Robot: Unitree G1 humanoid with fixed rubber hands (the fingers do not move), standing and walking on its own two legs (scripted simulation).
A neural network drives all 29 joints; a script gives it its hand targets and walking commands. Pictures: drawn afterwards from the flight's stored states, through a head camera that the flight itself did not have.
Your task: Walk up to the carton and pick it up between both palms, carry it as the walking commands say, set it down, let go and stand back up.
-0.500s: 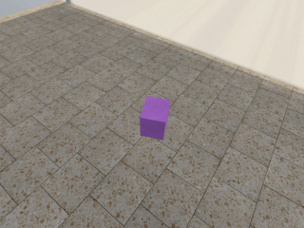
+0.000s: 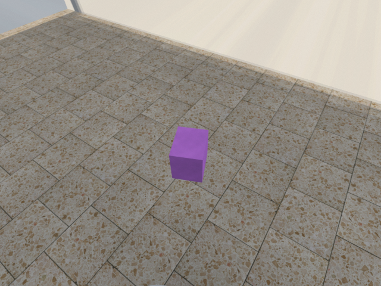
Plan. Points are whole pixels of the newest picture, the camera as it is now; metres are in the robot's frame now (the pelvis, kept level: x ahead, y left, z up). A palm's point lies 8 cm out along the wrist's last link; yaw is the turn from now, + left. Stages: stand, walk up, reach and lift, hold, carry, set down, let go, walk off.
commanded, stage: walk up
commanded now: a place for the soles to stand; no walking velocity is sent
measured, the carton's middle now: (190, 154) +0.95 +0.05 -0.65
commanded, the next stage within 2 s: none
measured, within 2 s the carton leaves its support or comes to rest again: neither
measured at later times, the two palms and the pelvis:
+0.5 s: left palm (52, 266) +0.19 +0.34 -0.11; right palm (333, 258) +0.22 -0.31 -0.11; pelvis +0.14 +0.01 -0.02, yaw -1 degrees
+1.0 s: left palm (73, 197) +0.38 +0.36 -0.12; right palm (309, 210) +0.33 -0.28 -0.10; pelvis +0.29 +0.04 -0.02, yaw -2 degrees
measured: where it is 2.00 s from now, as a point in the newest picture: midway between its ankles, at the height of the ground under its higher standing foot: (193, 258)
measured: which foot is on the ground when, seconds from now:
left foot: up 0.00-0.18, down 0.20-0.46, up 0.48-0.70, down 0.72-1.00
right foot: down 0.00-0.20, up 0.22-0.42, down 0.44-0.76, up 0.78-1.00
